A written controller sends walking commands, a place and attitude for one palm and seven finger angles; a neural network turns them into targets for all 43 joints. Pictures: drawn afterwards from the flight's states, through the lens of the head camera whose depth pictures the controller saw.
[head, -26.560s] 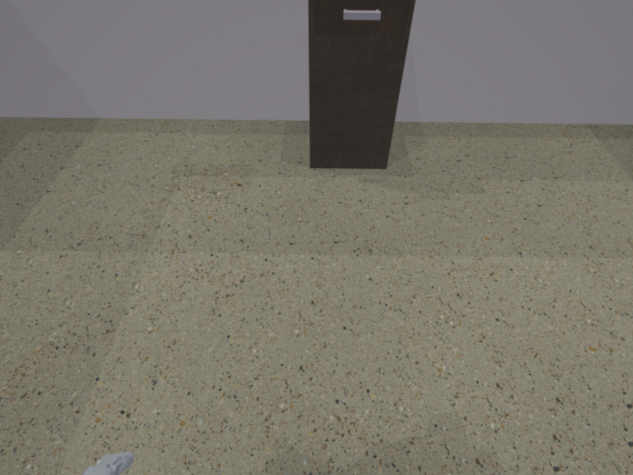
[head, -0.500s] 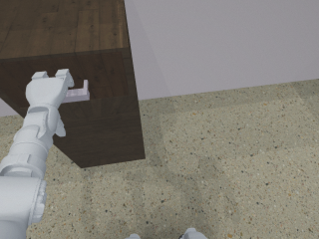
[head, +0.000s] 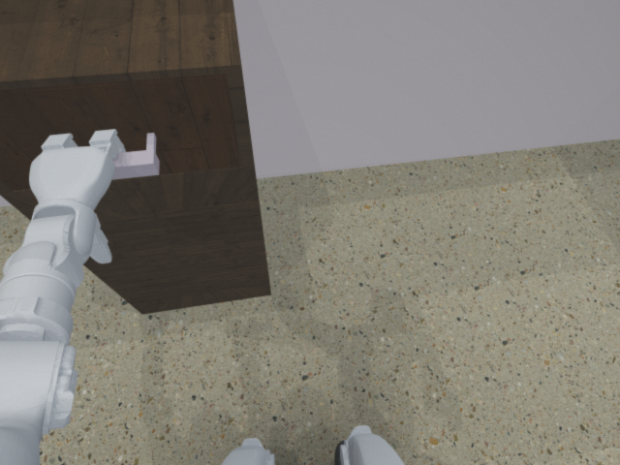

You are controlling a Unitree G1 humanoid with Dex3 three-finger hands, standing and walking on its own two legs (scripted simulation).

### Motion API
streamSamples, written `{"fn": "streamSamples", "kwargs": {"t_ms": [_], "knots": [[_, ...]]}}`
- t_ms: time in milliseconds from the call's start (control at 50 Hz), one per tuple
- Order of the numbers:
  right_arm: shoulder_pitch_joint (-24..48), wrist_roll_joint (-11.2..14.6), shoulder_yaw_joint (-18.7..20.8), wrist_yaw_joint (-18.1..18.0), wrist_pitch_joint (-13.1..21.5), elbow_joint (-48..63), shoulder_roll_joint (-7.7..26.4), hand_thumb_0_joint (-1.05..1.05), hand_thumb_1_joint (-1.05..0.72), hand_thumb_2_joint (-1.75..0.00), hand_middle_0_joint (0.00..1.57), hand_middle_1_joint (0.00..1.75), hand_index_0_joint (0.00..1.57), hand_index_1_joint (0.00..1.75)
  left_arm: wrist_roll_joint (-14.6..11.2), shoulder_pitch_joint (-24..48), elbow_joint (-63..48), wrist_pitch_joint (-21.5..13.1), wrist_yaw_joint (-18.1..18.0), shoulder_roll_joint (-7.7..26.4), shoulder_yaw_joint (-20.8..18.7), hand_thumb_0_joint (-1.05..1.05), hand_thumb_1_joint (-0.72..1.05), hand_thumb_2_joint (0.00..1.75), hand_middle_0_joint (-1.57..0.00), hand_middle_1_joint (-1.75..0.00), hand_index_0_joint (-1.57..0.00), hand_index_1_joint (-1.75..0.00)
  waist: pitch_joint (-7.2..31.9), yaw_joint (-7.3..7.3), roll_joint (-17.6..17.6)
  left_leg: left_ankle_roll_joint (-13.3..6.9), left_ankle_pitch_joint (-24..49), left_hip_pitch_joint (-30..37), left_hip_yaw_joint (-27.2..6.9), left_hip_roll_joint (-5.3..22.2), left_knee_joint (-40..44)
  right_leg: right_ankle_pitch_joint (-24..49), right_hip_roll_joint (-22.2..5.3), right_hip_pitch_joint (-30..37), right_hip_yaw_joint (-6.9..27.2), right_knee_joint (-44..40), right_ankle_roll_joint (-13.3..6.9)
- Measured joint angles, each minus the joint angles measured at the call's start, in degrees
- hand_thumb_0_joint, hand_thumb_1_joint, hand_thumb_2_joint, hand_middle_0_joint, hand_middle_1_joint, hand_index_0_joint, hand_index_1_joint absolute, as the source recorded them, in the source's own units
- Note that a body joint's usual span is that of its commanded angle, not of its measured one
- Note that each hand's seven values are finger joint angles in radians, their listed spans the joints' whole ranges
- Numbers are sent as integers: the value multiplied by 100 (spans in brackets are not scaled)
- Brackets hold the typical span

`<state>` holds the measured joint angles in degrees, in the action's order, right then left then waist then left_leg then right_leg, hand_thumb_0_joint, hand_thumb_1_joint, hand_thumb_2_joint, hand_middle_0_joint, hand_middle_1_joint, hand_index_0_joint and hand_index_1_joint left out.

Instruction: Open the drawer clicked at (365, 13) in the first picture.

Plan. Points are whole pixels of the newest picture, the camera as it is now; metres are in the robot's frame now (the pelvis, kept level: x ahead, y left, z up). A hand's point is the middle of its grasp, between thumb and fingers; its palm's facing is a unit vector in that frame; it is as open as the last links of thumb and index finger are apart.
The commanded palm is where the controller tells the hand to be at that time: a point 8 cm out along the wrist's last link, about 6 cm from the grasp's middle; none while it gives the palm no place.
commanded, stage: lower the fingers behind the handle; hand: left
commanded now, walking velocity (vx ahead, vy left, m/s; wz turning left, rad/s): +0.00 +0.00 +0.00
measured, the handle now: (105, 155) +0.52 +0.28 +0.03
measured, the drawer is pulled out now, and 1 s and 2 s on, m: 0.00 0.00 0.03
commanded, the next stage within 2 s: close the thumb around the handle in 0.50 s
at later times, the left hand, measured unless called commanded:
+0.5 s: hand (95, 198) +0.46 +0.29 +0.01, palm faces -0.07 -0.01 -1.00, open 13.9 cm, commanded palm +0.45 +0.27 +0.06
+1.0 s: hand (96, 197) +0.46 +0.28 +0.01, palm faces -0.07 -0.01 -1.00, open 9.5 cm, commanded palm +0.44 +0.27 +0.06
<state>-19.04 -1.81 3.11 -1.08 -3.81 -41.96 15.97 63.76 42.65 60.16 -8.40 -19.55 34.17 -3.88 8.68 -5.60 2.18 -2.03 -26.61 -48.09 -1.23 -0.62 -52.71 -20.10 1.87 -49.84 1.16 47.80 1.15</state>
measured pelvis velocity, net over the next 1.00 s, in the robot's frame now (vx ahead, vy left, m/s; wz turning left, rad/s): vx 0.00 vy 0.00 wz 0.00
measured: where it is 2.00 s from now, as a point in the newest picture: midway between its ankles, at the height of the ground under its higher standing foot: outside the picture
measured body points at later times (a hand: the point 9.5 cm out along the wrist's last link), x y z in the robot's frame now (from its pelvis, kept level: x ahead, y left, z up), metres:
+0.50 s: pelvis -0.01 +0.01 +0.00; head +0.11 +0.01 +0.43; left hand +0.46 +0.28 +0.07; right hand +0.01 -0.27 -0.13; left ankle -0.03 +0.09 -0.69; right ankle +0.02 -0.14 -0.69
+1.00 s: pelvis +0.00 +0.00 +0.00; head +0.11 +0.01 +0.44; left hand +0.46 +0.28 +0.07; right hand +0.03 -0.27 -0.13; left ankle -0.03 +0.09 -0.69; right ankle +0.02 -0.14 -0.69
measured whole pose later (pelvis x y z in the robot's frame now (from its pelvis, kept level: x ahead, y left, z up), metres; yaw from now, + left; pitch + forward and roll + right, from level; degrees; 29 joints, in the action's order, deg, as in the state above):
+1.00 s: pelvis +0.00 +0.00 +0.00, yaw +0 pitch +22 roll -3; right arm -19.2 -1.4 2.4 -0.7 -4.3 -41.5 14.9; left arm 62.9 43.3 60.3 -4.9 -18.7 32.9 -1.9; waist 8.8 -5.4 2.9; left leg -2.3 -27.0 -47.7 -1.3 -0.7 -53.0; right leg -20.4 1.8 -49.2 1.1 47.7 1.4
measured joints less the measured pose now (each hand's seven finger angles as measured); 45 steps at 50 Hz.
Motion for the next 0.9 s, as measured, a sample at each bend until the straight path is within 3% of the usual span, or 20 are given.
{"fn": "streamSamples", "kwargs": {"t_ms": [140, 320, 460, 660, 760, 900], "knots": [[28, 21, -59, 41, -38, -24, -43, 0, -91, -90, 20, 30, 21, 30, -2, 91, 83, 156, -166, -55, 86, -1, -49, 30, -31, -121, -31, -120, 21, 5, 30, -27, -49, -118, 16, -9, -137, -36, -5, -113, 13, 117, 25], [26, 61, -145, 20, -42, 61, -113, 0, -91, -90, 20, 30, 21, 30, -52, 284, 278, 373, 8, -80, 198, 0, -49, 30, -30, -121, -31, -120, -23, -52, 62, -51, -1, -86, 29, -31, -103, 15, -28, -71, 27, 71, 50], [-61, 50, -132, 9, -30, 73, -97, 0, -91, -90, 20, 30, 21, 30, -61, 214, 175, 245, 108, -32, 143, 0, -49, 30, -30, -121, -31, -120, -11, -47, 56, -59, -13, -95, 46, -25, -121, 15, -21, -83, 43, 79, 57], [-85, 34, -67, 42, -39, 2, -56, 0, -91, -90, 20, 30, 21, 30, -38, 139, 52, 228, -45, -90, 148, 0, -48, 30, -29, -120, -30, -120, 5, -9, 54, -58, -56, -129, 20, -24, -176, -26, -21, -100, 16, 114, 56], [-51, 40, -48, 59, -43, 2, -67, 0, -91, -90, 20, 30, 21, 30, -60, 132, 51, 356, -53, -142, 194, 0, -38, 34, -30, -121, -31, -121, 3, -5, 68, -48, -50, -78, 4, -22, -135, -23, -20, -42, 1, 67, 50], [-14, 49, -75, 46, -49, 25, -96, 0, -91, -90, 20, 30, 21, 30, -91, 126, 82, 411, 27, -152, 225, 0, -10, 47, -32, -124, -33, -124, 4, 4, 68, -40, -39, 17, 1, -14, -54, -18, -14, 43, -1, 5, 38]]}}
